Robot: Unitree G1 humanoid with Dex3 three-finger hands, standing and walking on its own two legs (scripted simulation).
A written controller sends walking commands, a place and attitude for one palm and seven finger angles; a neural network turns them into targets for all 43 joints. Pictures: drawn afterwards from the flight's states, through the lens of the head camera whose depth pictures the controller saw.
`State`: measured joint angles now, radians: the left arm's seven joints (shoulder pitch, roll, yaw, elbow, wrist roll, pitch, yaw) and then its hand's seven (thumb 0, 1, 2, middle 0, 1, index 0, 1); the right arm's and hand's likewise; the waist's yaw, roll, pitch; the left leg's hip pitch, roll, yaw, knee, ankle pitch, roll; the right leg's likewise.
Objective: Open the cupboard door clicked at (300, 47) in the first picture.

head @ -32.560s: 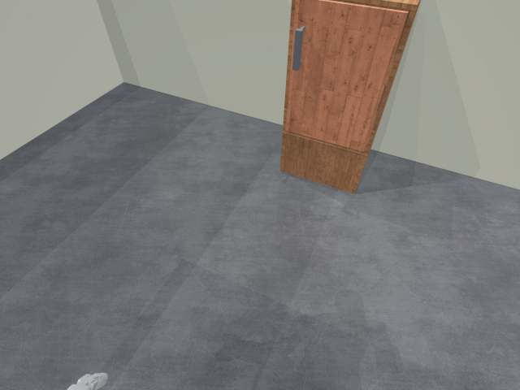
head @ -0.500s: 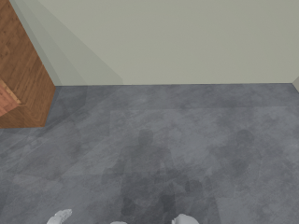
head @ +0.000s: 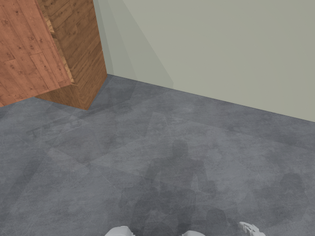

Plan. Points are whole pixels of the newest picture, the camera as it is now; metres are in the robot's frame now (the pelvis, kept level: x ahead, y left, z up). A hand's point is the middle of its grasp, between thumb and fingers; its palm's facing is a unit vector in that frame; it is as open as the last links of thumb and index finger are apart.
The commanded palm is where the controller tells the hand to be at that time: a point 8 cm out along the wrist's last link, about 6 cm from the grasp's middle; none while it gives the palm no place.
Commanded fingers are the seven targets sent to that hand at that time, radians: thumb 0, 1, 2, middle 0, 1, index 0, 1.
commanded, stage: turn to face it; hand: left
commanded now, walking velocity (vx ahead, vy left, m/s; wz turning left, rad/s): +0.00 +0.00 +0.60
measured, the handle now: out of the picture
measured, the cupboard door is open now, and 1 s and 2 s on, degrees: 45 45 45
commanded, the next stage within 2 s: take the last steps up to it in 0.86 s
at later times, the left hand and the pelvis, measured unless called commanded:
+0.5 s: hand out of the picture +0.04 +0.17 -0.14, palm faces +0.30 -0.92 -0.24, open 7.4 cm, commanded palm none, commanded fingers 0.00 0.90 0.90 -0.20 -0.30 -0.20 -0.30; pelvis +0.02 -0.04 +0.02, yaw +18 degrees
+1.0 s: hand out of the picture +0.02 +0.17 -0.14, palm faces +0.49 -0.83 -0.28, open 7.4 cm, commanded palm none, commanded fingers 0.00 0.90 0.90 -0.20 -0.30 -0.20 -0.30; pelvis +0.04 -0.05 +0.01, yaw +28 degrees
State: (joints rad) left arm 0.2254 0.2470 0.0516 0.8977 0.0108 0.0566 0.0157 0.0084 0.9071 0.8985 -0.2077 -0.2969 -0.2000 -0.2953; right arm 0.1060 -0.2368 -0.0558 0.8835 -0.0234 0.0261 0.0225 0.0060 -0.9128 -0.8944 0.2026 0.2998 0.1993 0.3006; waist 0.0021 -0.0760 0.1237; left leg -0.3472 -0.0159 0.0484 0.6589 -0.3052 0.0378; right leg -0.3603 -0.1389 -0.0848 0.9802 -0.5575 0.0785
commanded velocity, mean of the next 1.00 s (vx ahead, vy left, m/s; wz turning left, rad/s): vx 0.02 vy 0.01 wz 0.42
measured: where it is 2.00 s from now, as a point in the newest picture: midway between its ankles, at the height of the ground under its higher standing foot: (121, 227)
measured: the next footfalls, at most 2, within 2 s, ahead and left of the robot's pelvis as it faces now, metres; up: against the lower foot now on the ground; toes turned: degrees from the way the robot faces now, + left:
right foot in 0.30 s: +0.08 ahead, -0.17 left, +0.00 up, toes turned +8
left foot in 0.58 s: +0.03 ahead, +0.10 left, +0.00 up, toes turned +25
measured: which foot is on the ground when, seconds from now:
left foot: down 0.00-0.28, up 0.30-0.56, down 0.58-0.96, up 0.98-1.00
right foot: up 0.00-0.28, down 0.30-0.58, up 0.60-0.94, down 0.96-1.00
